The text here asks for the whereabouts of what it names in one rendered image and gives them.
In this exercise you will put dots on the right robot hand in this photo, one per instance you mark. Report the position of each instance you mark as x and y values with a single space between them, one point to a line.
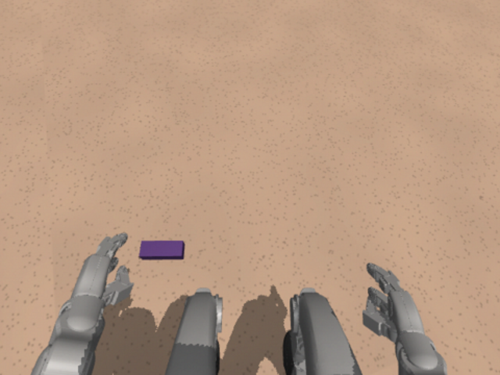
398 313

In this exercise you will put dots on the left robot arm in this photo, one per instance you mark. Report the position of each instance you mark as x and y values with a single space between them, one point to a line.
77 330

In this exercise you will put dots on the left robot hand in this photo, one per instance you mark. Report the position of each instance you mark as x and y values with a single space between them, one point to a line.
93 275

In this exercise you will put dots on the small box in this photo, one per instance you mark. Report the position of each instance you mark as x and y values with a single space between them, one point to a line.
161 250

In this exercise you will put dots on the right robot arm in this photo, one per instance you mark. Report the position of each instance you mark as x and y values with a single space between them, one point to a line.
417 355

